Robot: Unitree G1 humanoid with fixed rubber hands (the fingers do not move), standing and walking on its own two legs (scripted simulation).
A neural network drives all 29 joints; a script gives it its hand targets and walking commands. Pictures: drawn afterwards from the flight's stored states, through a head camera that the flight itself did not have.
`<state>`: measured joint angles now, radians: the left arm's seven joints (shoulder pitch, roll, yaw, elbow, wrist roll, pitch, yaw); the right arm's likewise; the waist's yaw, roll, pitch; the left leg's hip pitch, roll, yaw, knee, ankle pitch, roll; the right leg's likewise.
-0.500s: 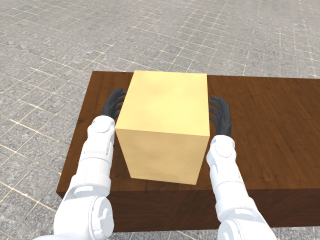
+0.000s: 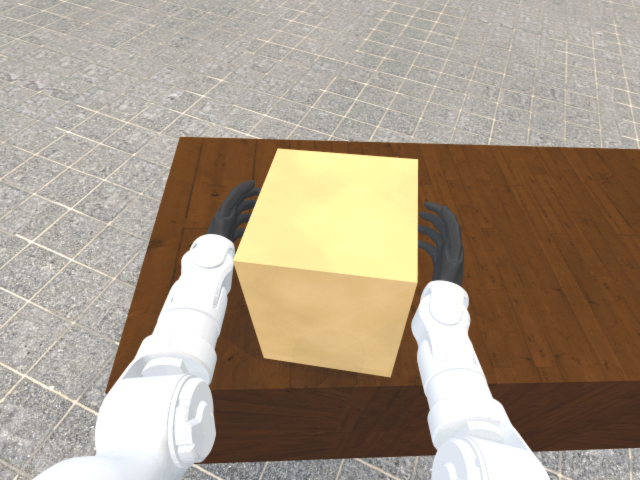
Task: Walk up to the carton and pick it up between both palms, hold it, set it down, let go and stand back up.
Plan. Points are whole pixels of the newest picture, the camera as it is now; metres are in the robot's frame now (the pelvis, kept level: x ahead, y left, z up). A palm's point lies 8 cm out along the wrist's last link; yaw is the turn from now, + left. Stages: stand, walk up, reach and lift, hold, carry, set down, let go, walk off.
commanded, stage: set down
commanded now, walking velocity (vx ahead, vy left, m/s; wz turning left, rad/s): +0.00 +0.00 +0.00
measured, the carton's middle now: (335, 265) +0.41 -0.06 +0.00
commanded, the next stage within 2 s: none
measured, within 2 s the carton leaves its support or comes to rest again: rests again in 0.82 s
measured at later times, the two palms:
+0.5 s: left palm (220, 239) +0.42 +0.10 +0.06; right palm (436, 278) +0.35 -0.18 +0.06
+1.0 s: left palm (231, 241) +0.43 +0.09 +0.05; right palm (440, 291) +0.34 -0.19 +0.04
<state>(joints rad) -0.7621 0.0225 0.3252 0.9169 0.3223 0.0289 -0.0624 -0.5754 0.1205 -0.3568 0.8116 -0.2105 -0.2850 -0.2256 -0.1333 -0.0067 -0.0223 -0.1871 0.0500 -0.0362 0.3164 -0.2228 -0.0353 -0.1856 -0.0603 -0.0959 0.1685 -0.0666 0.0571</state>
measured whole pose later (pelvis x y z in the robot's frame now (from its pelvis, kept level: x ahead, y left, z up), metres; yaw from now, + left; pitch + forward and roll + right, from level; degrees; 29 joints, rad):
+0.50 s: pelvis -0.01 +0.01 +0.00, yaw -1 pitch +8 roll -1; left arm -0.91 0.06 0.45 1.19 0.41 -0.11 -0.05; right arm -0.67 0.18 -0.62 0.90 -0.42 -0.33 -0.19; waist -0.12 0.00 -0.04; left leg -0.26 0.03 -0.02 0.32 -0.19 -0.02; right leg -0.27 -0.08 -0.08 0.17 -0.04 0.06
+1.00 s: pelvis -0.01 +0.00 +0.00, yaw -1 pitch +9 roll -1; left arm -0.91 0.03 0.53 1.19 0.44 -0.20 -0.07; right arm -0.64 0.18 -0.61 0.91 -0.41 -0.42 -0.22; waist -0.12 -0.01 -0.01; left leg -0.27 0.04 -0.01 0.31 -0.19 -0.03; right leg -0.29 -0.07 -0.07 0.18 -0.04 0.06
